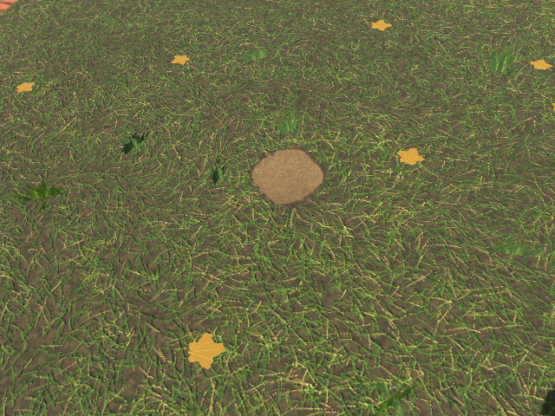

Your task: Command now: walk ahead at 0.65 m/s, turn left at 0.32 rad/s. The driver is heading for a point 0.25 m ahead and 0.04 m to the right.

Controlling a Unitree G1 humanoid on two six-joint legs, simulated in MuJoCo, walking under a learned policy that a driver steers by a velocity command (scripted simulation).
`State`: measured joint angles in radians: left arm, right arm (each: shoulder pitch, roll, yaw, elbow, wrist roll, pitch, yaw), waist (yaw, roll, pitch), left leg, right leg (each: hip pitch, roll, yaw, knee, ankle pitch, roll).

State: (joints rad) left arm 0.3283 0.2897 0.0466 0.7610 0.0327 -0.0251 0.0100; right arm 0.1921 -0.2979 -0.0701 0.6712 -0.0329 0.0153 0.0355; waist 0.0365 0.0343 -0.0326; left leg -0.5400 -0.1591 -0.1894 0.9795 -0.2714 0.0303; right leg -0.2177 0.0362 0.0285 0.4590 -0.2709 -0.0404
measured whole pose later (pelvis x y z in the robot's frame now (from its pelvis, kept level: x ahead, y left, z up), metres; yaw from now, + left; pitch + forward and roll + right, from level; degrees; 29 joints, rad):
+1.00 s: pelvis +0.22 +0.03 +0.00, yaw +3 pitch -2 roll +0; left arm 0.24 0.18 0.01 1.06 0.01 -0.01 0.04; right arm 0.28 -0.19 -0.01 1.07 -0.01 -0.01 -0.03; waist -0.01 0.00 0.03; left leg -0.15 -0.04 0.03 0.38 -0.20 0.04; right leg -0.15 0.01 -0.01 0.41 -0.23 -0.02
